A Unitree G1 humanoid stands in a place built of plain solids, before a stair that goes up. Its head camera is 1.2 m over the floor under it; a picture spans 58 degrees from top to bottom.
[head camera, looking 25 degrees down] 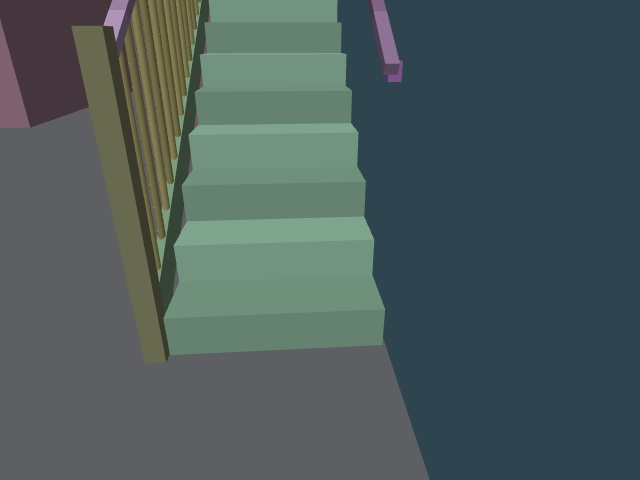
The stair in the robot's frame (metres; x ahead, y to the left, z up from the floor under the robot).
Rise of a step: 0.18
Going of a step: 0.28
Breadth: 0.90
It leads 4 degrees to the left of straight ahead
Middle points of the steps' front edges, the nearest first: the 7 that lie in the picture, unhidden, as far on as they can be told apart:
1.47 0.18 0.19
1.75 0.20 0.37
2.04 0.22 0.56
2.32 0.24 0.74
2.61 0.26 0.93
2.89 0.28 1.11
3.17 0.30 1.30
